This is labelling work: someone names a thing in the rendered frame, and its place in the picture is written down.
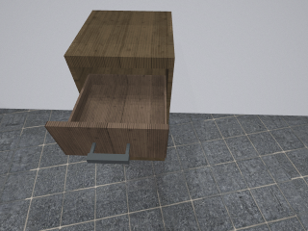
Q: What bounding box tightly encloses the cabinet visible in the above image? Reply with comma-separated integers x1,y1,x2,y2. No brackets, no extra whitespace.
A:
64,10,175,161

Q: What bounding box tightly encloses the handle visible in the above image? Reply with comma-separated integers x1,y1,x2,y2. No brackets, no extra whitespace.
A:
86,142,130,165

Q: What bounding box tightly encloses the drawer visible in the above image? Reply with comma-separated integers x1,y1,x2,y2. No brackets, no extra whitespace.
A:
44,73,169,158

